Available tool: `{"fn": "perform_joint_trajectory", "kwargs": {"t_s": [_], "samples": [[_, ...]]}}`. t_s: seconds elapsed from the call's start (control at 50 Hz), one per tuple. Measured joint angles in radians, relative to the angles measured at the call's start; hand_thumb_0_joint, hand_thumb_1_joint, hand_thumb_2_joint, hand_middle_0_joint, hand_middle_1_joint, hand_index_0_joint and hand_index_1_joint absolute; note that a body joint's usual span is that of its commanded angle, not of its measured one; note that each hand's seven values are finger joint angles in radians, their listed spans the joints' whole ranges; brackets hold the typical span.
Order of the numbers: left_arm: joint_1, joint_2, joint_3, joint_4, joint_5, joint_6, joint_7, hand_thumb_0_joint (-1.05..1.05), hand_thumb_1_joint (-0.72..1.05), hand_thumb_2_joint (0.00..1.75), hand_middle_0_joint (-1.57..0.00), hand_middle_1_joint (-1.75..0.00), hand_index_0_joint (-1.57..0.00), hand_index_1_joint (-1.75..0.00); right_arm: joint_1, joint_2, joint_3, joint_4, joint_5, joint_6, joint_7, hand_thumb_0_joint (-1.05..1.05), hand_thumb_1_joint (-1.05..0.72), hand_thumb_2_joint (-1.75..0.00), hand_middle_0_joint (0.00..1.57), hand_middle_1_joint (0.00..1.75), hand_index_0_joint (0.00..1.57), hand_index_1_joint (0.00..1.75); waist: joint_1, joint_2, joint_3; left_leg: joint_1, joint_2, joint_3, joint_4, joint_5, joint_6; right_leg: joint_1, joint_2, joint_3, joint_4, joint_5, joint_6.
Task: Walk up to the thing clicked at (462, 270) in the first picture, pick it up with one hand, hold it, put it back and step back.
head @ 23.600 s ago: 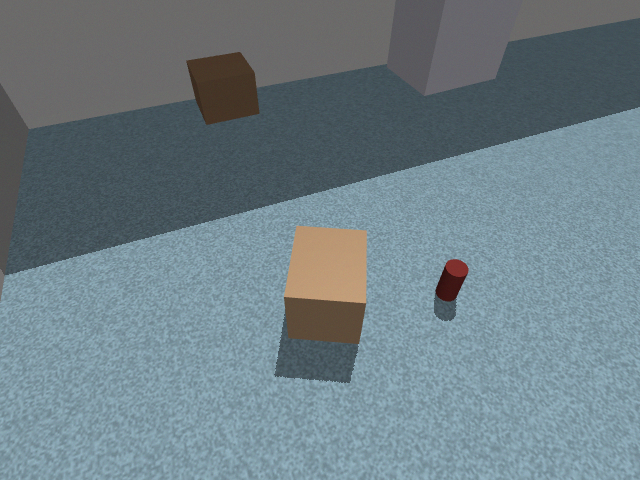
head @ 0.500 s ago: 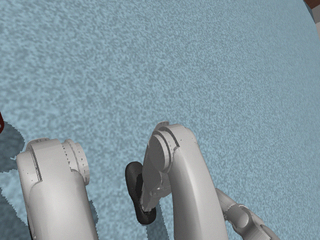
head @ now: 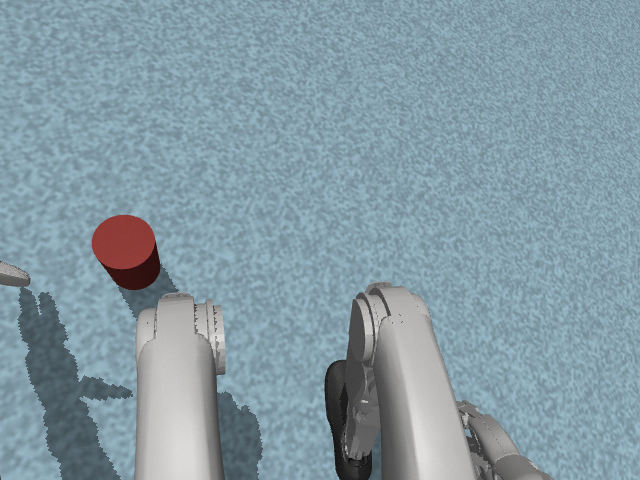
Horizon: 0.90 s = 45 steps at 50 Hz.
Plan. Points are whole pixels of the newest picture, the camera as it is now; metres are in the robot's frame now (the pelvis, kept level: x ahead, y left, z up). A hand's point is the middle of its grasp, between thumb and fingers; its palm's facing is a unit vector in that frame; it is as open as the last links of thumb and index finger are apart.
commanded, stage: home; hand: left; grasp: from the side
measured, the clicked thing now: (130, 256) +0.42 +0.24 -0.26
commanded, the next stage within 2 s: none
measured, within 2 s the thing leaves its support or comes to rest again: neither
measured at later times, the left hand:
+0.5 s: hand out of the picture +0.29 +0.27 +0.12, palm faces +0.22 -0.87 -0.43, open 17.5 cm
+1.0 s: hand out of the picture +0.25 +0.20 +0.31, palm faces +0.25 -0.92 -0.31, open 17.6 cm
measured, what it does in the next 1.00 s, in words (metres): rises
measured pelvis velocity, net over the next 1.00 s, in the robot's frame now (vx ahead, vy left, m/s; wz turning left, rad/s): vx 0.09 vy -0.01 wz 0.14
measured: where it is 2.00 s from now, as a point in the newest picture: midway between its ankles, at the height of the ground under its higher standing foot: (274, 461)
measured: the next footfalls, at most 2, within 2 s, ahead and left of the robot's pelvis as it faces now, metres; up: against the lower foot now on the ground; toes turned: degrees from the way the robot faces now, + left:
none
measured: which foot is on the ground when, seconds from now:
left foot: down 0.00-1.00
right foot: down 0.00-1.00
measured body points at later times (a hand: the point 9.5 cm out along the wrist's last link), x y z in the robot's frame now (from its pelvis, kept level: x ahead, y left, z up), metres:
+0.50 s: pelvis +0.04 -0.03 +0.21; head +0.18 +0.01 +0.64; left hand +0.27 +0.32 +0.15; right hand +0.25 -0.25 +0.11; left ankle +0.08 +0.12 -0.31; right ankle +0.13 -0.15 -0.31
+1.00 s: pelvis +0.09 -0.01 +0.37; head +0.11 -0.01 +0.82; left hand +0.23 +0.24 +0.33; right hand +0.28 -0.23 +0.29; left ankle +0.08 +0.12 -0.31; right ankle +0.12 -0.15 -0.31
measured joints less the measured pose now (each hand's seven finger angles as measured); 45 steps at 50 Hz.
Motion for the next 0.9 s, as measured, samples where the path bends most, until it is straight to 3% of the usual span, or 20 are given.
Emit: {"fn": "perform_joint_trajectory", "kwargs": {"t_s": [0.14, 0.3, 0.56, 0.72, 0.9], "samples": [[0.184, -0.116, -0.109, -0.246, -0.016, 0.204, 0.047, -0.01, -0.59, 0.02, -0.05, -0.04, -0.05, -0.04, 0.039, 0.006, -0.082, -0.012, 0.070, 0.031, -0.034, 0.00, -0.90, -0.90, 0.21, 0.30, 0.20, 0.30, 0.059, 0.057, -0.075, 0.090, 0.016, 0.059, -0.158, 0.005, 0.001, 0.054, -0.007, 0.043, -0.120, 0.004, 0.025], [0.390, -0.252, -0.222, -0.511, -0.038, 0.381, 0.116, -0.01, -0.57, 0.03, -0.06, -0.05, -0.06, -0.05, 0.033, 0.026, -0.103, -0.080, 0.116, 0.020, -0.105, 0.01, -0.90, -0.90, 0.21, 0.30, 0.20, 0.30, 0.087, 0.055, -0.100, 0.317, 0.031, 0.082, -0.408, 0.019, -0.025, 0.250, -0.013, 0.046, -0.336, 0.020, 0.025], [0.564, -0.379, -0.344, -0.593, -0.083, 0.528, 0.209, -0.01, -0.56, 0.04, -0.06, -0.05, -0.06, -0.05, 0.047, 0.028, -0.119, -0.122, 0.124, -0.078, -0.197, 0.01, -0.90, -0.90, 0.21, 0.30, 0.20, 0.30, 0.088, 0.063, -0.129, 0.785, 0.043, 0.094, -0.809, 0.055, -0.053, 0.702, -0.020, 0.024, -0.703, 0.036, -0.008], [0.691, -0.451, -0.416, -0.674, -0.101, 0.623, 0.250, -0.01, -0.56, 0.04, -0.06, -0.05, -0.06, -0.05, 0.120, 0.041, -0.110, -0.120, 0.125, -0.118, -0.235, 0.01, -0.90, -0.90, 0.20, 0.30, 0.20, 0.30, 0.086, 0.061, -0.118, 1.080, 0.050, 0.101, -1.050, 0.100, -0.057, 1.000, -0.018, 0.014, -0.945, 0.079, -0.013], [0.878, -0.496, -0.495, -0.866, -0.118, 0.716, 0.283, -0.01, -0.57, 0.03, -0.06, -0.05, -0.05, -0.05, 0.206, 0.064, -0.097, -0.128, 0.118, -0.148, -0.282, 0.01, -0.90, -0.90, 0.21, 0.30, 0.20, 0.30, 0.085, 0.080, -0.113, 1.383, 0.054, 0.115, -1.281, 0.150, -0.047, 1.309, -0.015, 0.014, -1.188, 0.136, -0.005]]}}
